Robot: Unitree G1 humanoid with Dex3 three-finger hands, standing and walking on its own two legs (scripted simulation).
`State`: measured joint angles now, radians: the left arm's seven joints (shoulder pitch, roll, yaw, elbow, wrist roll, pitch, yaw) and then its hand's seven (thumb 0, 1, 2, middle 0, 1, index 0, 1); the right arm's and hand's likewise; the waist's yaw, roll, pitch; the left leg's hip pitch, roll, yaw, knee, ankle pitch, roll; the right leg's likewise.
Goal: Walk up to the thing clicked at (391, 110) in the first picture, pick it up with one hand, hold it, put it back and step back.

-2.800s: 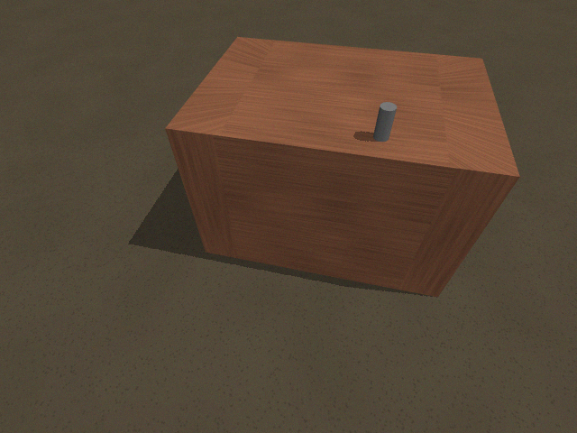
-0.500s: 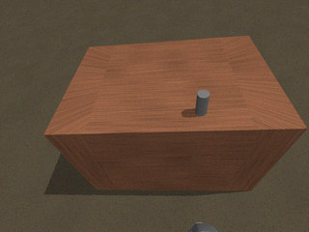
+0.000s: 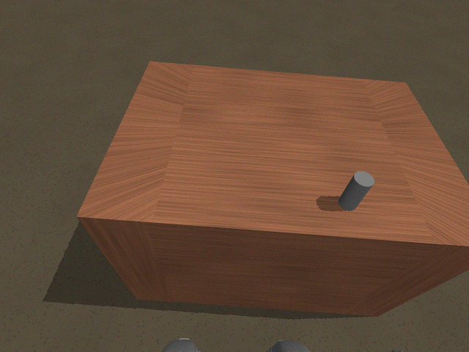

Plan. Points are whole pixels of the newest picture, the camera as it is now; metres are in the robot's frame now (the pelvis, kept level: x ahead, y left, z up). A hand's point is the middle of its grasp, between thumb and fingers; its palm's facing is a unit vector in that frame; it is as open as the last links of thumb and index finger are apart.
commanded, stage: walk up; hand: right
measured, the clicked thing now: (355, 191) +0.46 -0.27 -0.05
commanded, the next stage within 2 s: none
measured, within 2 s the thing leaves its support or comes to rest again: neither
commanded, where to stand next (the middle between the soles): +0.06 -0.05 m, yaw -1 degrees
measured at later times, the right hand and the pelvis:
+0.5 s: hand out of the picture +0.05 -0.30 -0.14, palm faces +0.01 +0.90 -0.43, open 7.4 cm; pelvis -0.01 -0.02 +0.00, yaw -2 degrees
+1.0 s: hand out of the picture +0.04 -0.32 -0.13, palm faces -0.02 +0.94 -0.35, open 7.4 cm; pelvis -0.01 -0.05 +0.02, yaw -1 degrees
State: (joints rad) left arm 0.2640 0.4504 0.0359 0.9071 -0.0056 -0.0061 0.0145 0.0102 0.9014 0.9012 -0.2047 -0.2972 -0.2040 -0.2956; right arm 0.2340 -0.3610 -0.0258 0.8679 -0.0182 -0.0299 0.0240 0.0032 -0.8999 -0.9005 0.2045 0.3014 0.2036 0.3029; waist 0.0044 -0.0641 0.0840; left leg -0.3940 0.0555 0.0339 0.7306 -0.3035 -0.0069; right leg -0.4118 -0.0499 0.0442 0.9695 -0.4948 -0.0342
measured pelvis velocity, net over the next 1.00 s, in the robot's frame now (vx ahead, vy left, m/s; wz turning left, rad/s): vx -0.01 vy -0.05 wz -0.01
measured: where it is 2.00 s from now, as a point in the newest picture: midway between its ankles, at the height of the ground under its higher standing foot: outside the picture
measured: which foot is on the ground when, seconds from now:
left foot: down 0.00-1.00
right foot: up 0.00-0.20, down 0.22-1.00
